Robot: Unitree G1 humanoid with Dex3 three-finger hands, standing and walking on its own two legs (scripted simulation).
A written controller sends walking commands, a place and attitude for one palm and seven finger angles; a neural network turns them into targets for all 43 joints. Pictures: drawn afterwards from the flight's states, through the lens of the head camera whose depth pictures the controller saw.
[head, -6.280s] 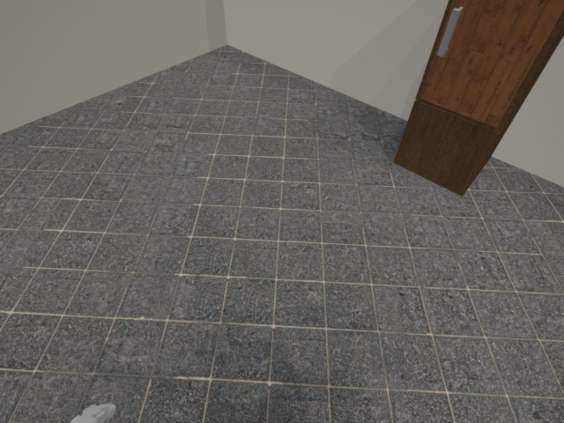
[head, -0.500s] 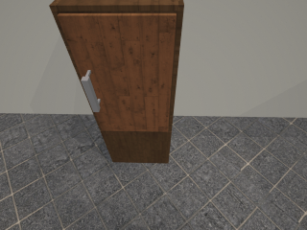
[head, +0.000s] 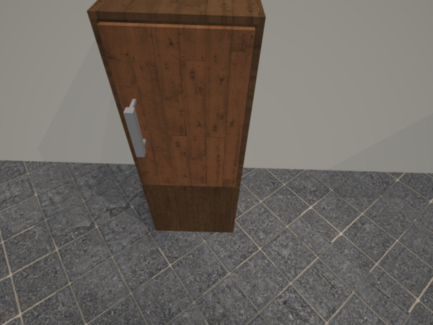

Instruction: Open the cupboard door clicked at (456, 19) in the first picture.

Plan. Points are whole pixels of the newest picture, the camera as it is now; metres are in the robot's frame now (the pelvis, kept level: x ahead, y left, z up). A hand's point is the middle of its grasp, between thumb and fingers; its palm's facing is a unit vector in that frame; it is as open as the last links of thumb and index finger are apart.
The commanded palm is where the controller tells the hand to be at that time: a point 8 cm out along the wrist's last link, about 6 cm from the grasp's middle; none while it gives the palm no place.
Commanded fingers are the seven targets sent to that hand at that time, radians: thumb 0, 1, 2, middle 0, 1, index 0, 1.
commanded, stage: come to a stop and stand still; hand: left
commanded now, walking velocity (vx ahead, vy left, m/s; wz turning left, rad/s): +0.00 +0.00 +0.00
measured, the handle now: (137, 128) +0.63 +0.27 -0.04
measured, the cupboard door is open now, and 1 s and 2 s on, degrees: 0 0 0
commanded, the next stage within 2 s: look again from close up in 0.48 s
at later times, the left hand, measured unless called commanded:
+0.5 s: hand out of the picture +0.00 +0.18 -0.18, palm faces +0.04 -0.99 -0.15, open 7.4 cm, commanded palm none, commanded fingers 0.00 0.90 0.90 -0.20 -0.30 -0.20 -0.30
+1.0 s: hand out of the picture +0.04 +0.21 -0.18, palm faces +0.02 -0.98 -0.22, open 7.4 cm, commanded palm none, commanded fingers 0.00 0.90 0.90 -0.20 -0.30 -0.20 -0.30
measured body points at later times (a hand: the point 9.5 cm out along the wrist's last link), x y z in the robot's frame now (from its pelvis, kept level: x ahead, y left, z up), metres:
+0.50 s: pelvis +0.02 +0.03 +0.00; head +0.03 +0.03 +0.45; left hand +0.00 +0.23 -0.16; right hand +0.00 -0.18 -0.16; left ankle -0.02 +0.12 -0.74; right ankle +0.04 -0.08 -0.74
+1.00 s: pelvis +0.04 +0.04 -0.01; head +0.04 +0.03 +0.44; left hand +0.04 +0.27 -0.16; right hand +0.03 -0.17 -0.17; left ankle -0.02 +0.12 -0.74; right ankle +0.04 -0.08 -0.74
